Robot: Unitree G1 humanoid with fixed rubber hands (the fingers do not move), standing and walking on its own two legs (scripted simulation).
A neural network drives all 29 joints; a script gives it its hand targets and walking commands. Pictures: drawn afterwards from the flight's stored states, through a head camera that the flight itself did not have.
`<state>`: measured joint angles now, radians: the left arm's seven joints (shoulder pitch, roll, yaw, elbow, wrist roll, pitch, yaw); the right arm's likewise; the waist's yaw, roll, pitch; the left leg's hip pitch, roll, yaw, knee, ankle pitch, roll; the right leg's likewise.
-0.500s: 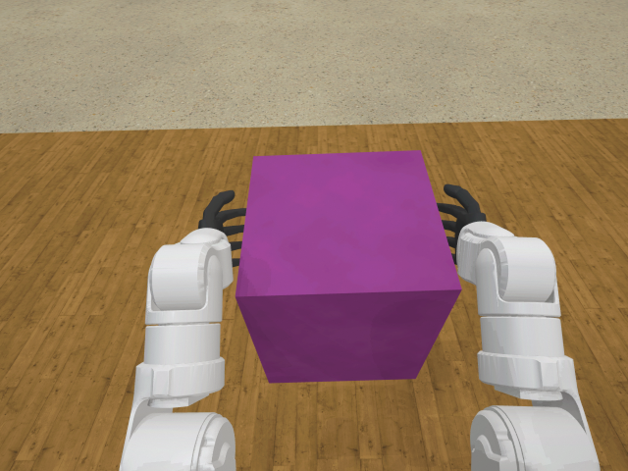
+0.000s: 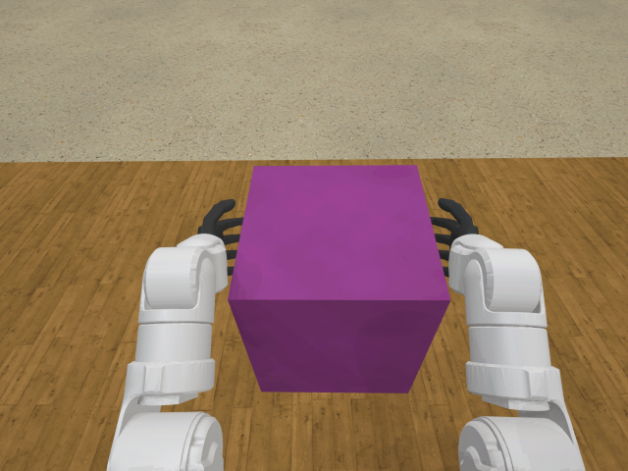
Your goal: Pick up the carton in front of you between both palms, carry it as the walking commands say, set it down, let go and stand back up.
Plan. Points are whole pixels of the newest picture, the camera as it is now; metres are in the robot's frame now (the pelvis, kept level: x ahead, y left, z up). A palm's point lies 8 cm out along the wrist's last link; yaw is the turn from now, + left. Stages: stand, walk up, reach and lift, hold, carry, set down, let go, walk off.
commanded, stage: carry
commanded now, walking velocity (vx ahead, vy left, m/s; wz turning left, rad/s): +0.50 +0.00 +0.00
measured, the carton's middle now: (334, 284) +0.36 +0.01 +0.04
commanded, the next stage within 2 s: none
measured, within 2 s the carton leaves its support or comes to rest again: neither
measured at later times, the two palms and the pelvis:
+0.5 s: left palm (263, 130) +0.64 +0.13 +0.10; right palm (434, 132) +0.65 -0.16 +0.10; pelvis +0.29 -0.01 -0.03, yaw +2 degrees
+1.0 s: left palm (258, 72) +0.93 +0.18 +0.08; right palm (387, 70) +0.94 -0.12 +0.08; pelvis +0.58 +0.01 -0.06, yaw +0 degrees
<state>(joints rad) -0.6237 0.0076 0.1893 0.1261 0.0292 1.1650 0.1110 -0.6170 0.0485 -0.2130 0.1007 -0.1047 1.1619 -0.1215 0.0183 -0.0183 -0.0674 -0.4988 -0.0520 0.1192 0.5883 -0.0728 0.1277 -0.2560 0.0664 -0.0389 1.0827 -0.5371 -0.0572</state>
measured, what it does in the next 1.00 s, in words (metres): goes down: right foot, then left foot 0.03 m lower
